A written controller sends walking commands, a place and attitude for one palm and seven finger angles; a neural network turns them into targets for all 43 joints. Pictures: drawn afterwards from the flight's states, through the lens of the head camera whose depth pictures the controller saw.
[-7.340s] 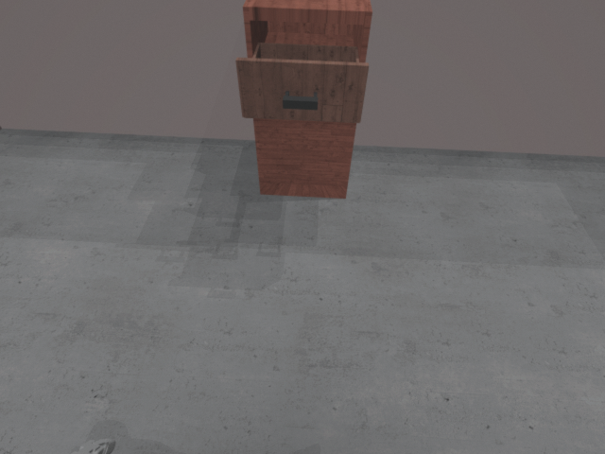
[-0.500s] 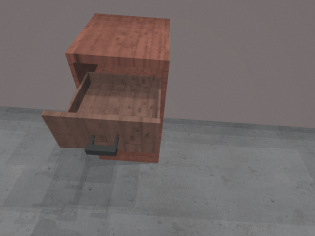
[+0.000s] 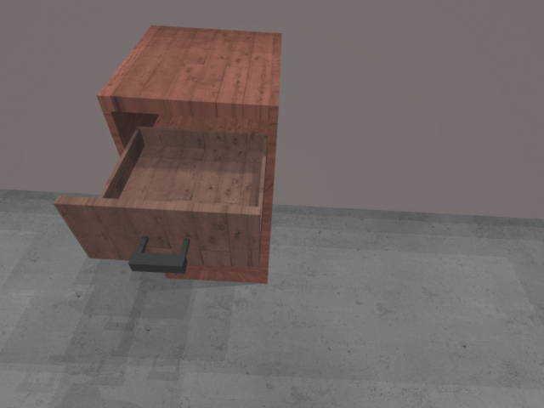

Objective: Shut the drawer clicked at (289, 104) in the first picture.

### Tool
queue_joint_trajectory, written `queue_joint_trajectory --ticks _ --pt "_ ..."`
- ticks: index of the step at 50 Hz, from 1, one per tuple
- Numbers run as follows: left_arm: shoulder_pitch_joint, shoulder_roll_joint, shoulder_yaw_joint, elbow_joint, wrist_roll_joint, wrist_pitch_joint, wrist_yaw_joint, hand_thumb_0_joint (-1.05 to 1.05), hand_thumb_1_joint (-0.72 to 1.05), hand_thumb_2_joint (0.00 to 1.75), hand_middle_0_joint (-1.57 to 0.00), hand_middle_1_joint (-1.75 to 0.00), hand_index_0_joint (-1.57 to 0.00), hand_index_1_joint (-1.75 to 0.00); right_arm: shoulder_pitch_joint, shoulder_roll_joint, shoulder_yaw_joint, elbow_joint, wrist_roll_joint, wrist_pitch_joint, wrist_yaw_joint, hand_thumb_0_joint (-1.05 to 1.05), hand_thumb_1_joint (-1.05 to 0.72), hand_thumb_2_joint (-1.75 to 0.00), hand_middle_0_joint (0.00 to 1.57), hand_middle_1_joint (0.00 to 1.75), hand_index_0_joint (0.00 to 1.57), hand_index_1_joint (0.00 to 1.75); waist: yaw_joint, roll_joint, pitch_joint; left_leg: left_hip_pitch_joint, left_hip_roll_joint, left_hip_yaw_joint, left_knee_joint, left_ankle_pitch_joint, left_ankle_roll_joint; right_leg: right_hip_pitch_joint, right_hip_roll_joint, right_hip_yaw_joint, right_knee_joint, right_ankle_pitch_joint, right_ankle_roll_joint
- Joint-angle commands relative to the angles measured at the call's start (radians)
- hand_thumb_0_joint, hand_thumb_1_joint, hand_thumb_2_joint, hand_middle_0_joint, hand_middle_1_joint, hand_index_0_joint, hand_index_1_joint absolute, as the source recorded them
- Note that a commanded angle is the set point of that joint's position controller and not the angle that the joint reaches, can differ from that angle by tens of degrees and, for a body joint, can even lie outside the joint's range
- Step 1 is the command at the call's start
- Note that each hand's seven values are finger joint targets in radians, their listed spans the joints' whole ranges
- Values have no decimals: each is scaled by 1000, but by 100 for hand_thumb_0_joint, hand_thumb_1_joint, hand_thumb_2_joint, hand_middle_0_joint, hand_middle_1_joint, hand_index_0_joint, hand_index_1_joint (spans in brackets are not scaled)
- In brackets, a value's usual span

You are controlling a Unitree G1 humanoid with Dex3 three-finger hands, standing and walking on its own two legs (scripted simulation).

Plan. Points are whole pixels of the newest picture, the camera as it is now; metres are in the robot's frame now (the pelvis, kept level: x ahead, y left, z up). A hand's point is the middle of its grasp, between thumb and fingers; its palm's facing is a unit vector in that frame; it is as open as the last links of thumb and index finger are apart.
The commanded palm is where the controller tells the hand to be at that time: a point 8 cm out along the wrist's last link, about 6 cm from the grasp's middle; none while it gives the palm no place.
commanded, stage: shuffle to correct the standing spot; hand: left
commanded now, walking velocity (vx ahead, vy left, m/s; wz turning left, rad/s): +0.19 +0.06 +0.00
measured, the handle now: (162, 252) +0.40 +0.24 -0.07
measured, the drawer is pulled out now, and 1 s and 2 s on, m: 0.30 0.30 0.30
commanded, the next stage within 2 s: come to a stop and stand still in 0.46 s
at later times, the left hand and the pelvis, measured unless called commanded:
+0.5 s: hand out of the picture +0.06 +0.18 -0.18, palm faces +0.06 -0.99 -0.16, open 7.4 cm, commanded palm none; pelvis +0.06 +0.01 -0.01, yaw +0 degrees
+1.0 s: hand out of the picture +0.10 +0.22 -0.19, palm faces +0.06 -0.98 -0.19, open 7.4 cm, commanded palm none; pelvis +0.10 +0.05 -0.01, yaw -1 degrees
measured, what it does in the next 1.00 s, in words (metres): walks ahead: left foot, then right foot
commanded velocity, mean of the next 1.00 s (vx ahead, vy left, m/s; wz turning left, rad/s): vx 0.05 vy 0.01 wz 0.00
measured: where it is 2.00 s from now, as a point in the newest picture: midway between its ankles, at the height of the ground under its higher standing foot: outside the picture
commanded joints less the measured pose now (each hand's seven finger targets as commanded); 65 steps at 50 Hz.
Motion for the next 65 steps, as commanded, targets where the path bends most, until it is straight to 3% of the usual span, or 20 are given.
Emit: queue_joint_trajectory --ticks 1,7,12,16,17,19,22,23,25,26,29,33,35,36,38,43,48,52,57,65 --pt "87 77 11 -21 6 -11 6 0 90 90 -20 -30 -20 -30 73 -86 -16 -22 -6 -13 -5 0 -90 -90 20 30 20 30 -3 1 70 -70 79 -88 -118 -68 -6 -21 -62 75 -103 -59 -46" --pt "113 111 42 -38 12 0 -2 0 90 90 -20 -30 -20 -30 88 -83 -25 -41 -19 5 4 0 -90 -90 20 30 20 30 9 -46 138 -159 26 -44 -12 -252 0 -99 -97 146 -152 -418 -90" --pt "111 116 61 -56 9 -2 -5 0 90 90 -20 -30 -20 -30 136 -63 -24 -52 -19 -11 4 0 -90 -90 20 30 20 30 -5 -48 121 -114 16 -18 36 -174 5 -123 -126 160 -133 -390 -128" --pt "45 34 44 -95 22 -8 -14 0 90 90 -20 -30 -20 -30 263 -136 -33 -18 -19 -32 -10 0 -90 -90 20 30 20 30 -47 270 132 31 238 -325 -226 -159 115 -277 31 -94 258 -223 -66" --pt "12 31 40 -109 23 -16 -16 0 90 90 -20 -30 -20 -30 272 -129 -28 -17 -21 -36 -14 0 -90 -90 20 30 20 30 -53 244 145 76 269 -356 -223 -12 161 -341 25 -85 341 -277 -69" --pt "-22 20 39 -116 14 -26 -22 0 90 90 -20 -30 -20 -30 261 -119 -20 -17 -26 -44 -16 0 -90 -90 20 30 20 30 -46 173 121 117 286 -311 -164 275 203 -348 -5 -69 366 -316 -75" --pt "76 3 44 -83 9 -32 -29 0 90 90 -20 -30 -20 -30 181 -121 -16 -37 -17 -48 -20 0 -90 -90 20 30 20 30 21 109 37 -12 185 -148 -51 309 134 -27 10 -101 84 -110 -68" --pt "142 36 53 -62 9 -37 -25 0 90 90 -20 -30 -20 -30 157 -109 -15 -47 -10 -50 -19 0 -90 -90 20 30 20 30 53 42 13 -121 129 -100 36 225 95 146 -22 -44 13 11 -81" --pt "284 184 85 -21 4 -41 -10 0 90 90 -20 -30 -20 -30 130 -67 -22 -92 -10 -53 -6 0 -90 -90 20 30 20 30 90 -203 -13 -443 -14 59 355 -319 9 364 -383 393 -159 66 -251" --pt "288 194 90 -20 5 -39 -4 0 90 90 -20 -30 -20 -30 81 -79 -30 -104 -14 -45 -5 0 -90 -90 20 30 20 30 105 -145 2 -476 24 -8 505 -391 4 298 -438 471 -207 -44 -317" --pt "152 121 77 -49 16 -35 9 0 90 90 -20 -30 -20 -30 16 -55 -40 -115 -18 -27 18 0 -90 -90 20 30 20 30 44 -126 118 -462 102 -76 569 -274 4 80 -365 287 -221 -37 -270" --pt "5 115 67 -86 17 -20 5 0 90 90 -20 -30 -20 -30 153 17 -23 -65 -9 -14 16 0 -90 -90 20 30 20 30 -52 -90 77 -11 27 34 128 58 -36 -199 -181 -8 -102 48 -139" --pt "57 88 56 -79 5 -1 1 0 90 90 -20 -30 -20 -30 189 -60 -27 -47 -14 -26 5 0 -90 -90 20 30 20 30 -29 105 39 49 102 -51 1 249 -33 -165 -80 -44 69 -59 -68" --pt "104 62 54 -76 -1 10 2 0 90 90 -20 -30 -20 -30 164 -122 -33 -64 -16 -29 -3 0 -90 -90 20 30 20 30 -7 189 18 -18 238 -207 -81 320 28 -123 -36 -65 105 -186 -32" --pt "121 37 46 -71 3 21 4 0 90 90 -20 -30 -20 -30 72 -166 -42 -97 -18 -25 -14 0 -90 -90 20 30 20 30 19 151 82 -176 297 -315 -167 241 99 -55 -6 -57 152 -205 -21" --pt "110 78 44 -58 2 23 0 0 90 90 -20 -30 -20 -30 12 -157 -51 -109 -10 -24 -38 0 -90 -90 20 30 20 30 5 192 -61 78 284 -205 -64 745 127 -89 -15 -13 200 -209 -22" --pt "122 72 53 -84 13 34 -5 0 90 90 -20 -30 -20 -30 -53 -177 -71 -146 -12 2 -32 0 -90 -90 20 30 20 30 22 139 -73 -45 259 -158 -27 448 117 -14 -2 -2 116 -94 -33" --pt "33 136 51 -112 14 10 -2 0 90 90 -20 -30 -20 -30 -70 -75 -55 -162 -9 31 -9 0 -90 -90 20 30 20 30 -10 -213 -2 -118 37 -19 125 -102 -22 -113 -188 209 -143 24 -128" --pt "5 109 35 -101 4 -1 -5 0 90 90 -20 -30 -20 -30 -29 -82 -38 -106 -13 11 -5 0 -90 -90 20 30 20 30 -18 -25 15 -2 87 -77 -15 52 -12 -137 -85 105 -103 -58 -83" --pt "60 105 27 -41 2 -2 -8 0 90 90 -20 -30 -20 -30 18 -85 -23 -55 -15 9 -3 0 -90 -90 20 30 20 30 0 34 99 -64 85 -100 -106 -54 -17 -119 -60 98 -184 -233 -69"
